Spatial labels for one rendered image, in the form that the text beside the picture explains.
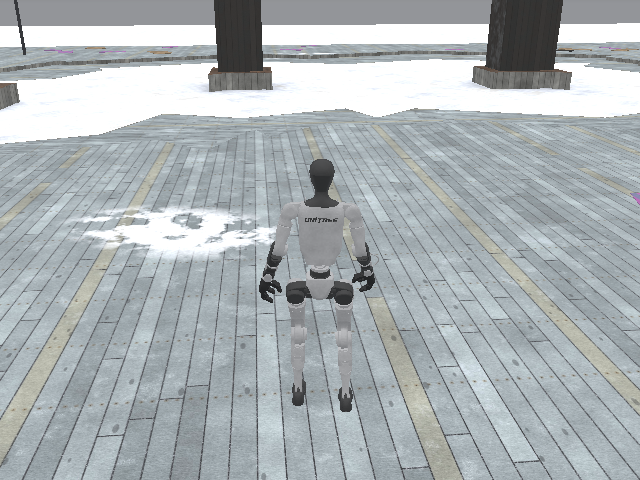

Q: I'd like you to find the right robot forearm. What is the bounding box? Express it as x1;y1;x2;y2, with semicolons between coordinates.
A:
356;242;374;277

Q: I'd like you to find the robot left hand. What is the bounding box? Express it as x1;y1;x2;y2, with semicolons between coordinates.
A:
259;278;282;303

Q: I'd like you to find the robot right hand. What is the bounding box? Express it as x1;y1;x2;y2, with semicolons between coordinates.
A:
352;272;375;292

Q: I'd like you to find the robot right foot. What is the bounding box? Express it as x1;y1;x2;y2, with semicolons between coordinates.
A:
338;387;353;412

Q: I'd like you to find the robot right shin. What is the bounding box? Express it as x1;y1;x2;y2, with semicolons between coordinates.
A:
338;331;352;399

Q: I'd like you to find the left robot forearm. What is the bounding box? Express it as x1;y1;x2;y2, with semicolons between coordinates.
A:
262;241;282;282

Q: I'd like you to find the left robot upper arm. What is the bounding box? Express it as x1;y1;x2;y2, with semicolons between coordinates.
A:
272;202;301;257

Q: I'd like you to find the right robot upper arm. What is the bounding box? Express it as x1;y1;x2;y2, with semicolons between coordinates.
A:
342;202;367;257

